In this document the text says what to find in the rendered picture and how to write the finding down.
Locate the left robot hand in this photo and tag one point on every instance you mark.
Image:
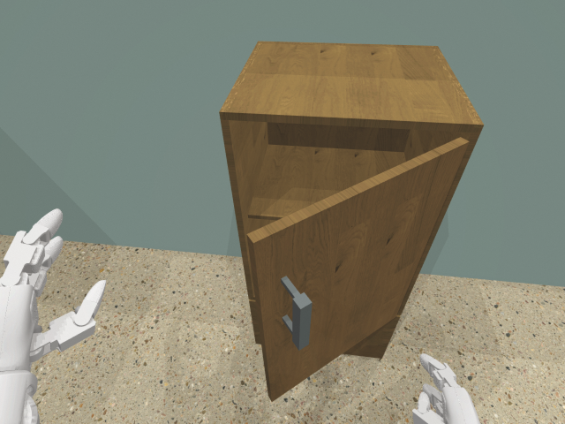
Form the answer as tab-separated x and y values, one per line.
27	260

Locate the right robot hand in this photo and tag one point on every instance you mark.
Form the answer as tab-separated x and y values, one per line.
453	405

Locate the cupboard door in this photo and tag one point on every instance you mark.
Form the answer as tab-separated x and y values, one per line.
353	254

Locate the robot left forearm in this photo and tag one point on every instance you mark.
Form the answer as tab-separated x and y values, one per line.
17	388

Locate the handle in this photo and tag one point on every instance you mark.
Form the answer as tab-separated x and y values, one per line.
299	327

